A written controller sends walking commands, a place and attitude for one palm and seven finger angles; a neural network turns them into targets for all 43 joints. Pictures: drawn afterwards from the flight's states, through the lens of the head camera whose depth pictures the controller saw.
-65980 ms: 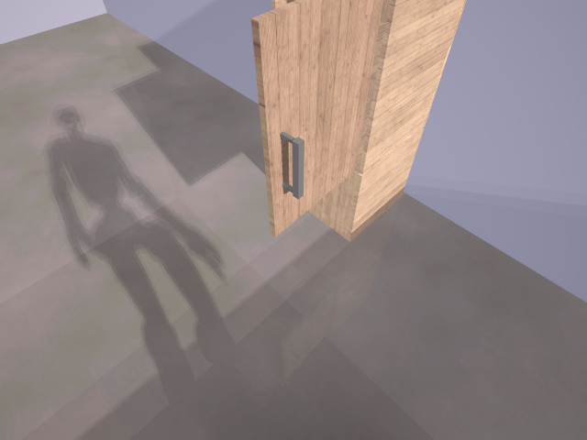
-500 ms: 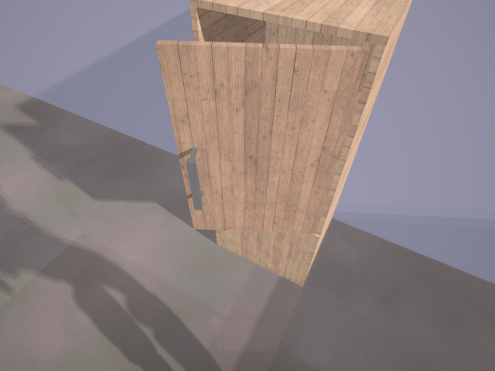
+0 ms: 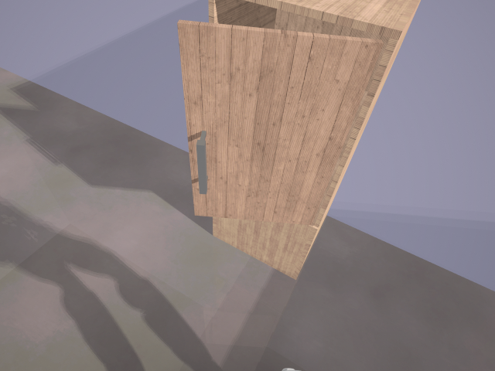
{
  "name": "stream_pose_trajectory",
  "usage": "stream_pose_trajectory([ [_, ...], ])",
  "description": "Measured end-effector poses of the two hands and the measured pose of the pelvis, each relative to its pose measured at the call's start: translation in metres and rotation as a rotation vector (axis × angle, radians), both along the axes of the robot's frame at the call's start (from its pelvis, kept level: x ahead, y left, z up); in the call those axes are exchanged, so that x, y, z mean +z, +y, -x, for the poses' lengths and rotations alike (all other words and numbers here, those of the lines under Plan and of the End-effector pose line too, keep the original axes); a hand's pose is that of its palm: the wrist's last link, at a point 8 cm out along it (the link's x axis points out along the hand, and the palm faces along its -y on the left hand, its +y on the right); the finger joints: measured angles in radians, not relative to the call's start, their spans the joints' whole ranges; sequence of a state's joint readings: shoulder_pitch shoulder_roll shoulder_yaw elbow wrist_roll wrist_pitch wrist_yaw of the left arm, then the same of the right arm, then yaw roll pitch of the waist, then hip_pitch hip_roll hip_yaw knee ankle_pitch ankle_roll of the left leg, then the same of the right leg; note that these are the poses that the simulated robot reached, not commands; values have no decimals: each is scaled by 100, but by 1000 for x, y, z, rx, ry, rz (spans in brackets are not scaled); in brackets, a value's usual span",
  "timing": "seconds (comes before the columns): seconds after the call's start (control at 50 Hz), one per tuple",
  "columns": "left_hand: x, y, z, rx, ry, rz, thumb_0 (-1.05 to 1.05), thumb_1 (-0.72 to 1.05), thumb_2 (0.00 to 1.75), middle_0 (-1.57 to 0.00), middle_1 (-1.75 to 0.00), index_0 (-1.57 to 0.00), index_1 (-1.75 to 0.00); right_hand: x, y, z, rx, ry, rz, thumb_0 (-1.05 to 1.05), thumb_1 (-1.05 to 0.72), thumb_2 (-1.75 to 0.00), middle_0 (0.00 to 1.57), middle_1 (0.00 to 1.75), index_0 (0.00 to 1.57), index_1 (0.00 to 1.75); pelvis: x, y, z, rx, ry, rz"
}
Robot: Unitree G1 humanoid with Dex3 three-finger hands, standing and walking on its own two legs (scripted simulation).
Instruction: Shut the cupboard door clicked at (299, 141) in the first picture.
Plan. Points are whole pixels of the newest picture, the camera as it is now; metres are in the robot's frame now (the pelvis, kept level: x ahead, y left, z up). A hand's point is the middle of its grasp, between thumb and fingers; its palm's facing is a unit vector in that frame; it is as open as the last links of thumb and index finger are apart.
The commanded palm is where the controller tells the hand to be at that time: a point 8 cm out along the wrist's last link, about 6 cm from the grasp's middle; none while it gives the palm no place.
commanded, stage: come to a stop and stand still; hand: left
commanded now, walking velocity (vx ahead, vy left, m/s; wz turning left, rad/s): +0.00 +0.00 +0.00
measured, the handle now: (203, 163) +0.61 +0.14 -0.06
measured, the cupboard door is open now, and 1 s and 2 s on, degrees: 26 26 26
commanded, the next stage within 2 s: look again from close up in 0.26 s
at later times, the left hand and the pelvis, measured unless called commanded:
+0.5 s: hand out of the picture +0.02 +0.16 -0.15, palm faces -0.02 -0.98 -0.19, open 7.3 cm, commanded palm none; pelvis +0.01 -0.01 +0.02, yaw -1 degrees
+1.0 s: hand out of the picture +0.04 +0.15 -0.15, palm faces +0.00 -0.98 -0.20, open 7.4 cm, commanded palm none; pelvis +0.04 -0.03 +0.03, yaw -1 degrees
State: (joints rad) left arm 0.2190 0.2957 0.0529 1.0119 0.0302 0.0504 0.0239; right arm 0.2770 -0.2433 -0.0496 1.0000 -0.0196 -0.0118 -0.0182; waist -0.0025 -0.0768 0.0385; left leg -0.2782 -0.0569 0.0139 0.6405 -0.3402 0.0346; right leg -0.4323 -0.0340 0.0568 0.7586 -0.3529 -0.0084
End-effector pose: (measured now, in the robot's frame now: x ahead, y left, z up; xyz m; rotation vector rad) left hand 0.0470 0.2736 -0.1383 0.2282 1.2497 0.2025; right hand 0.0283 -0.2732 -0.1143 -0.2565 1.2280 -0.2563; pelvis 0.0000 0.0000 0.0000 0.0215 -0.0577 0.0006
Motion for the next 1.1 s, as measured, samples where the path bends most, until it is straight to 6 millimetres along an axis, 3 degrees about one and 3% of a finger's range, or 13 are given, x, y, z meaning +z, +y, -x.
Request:
stream_pose_trajectory([
  [0.1, 17, -10, -11, -15, -34, 20, 0, 91, 90, -19, -30, -20, -30, -2, 23, 32, 11, 113, -64, 0, -90, -90, 20, 30, 20, 30, 13, 0, 5, -3, 25, -4],
  [0.24, 22, -42, 9, -48, 35, 53, 0, 91, 90, -19, -30, -20, -30, -13, 45, 27, -5, 110, -169, 1, -90, -90, 20, 30, 20, 30, 19, -7, 6, -20, 61, 6],
  [0.36, 22, -58, 25, -39, 97, 80, 1, 93, 90, -20, -30, -20, -30, -9, 41, 22, -14, 100, -168, 1, -93, -90, 20, 30, 20, 30, 23, -10, 0, -19, 57, 11],
  [0.54, 19, -66, 31, -11, 123, 99, 0, 92, 90, -20, -30, -20, -30, -5, 33, 14, 3, 131, -148, 1, -91, -90, 20, 30, 20, 30, 25, -16, -10, -16, 62, 10],
  [0.84, 19, -75, 16, -2, 122, 95, 0, 91, 90, -20, -30, -20, -30, -6, 27, -10, 8, 121, -146, 1, -91, -90, 20, 30, 20, 30, 25, -23, -28, -14, 60, 8],
  [1.1, 15, -78, 7, 15, 125, 98, 0, 91, 90, -20, -30, -20, -30, -10, 23, -18, 14, 145, -151, 0, -91, -90, 20, 30, 20, 30, 21, -29, -44, -9, 58, 10],
])
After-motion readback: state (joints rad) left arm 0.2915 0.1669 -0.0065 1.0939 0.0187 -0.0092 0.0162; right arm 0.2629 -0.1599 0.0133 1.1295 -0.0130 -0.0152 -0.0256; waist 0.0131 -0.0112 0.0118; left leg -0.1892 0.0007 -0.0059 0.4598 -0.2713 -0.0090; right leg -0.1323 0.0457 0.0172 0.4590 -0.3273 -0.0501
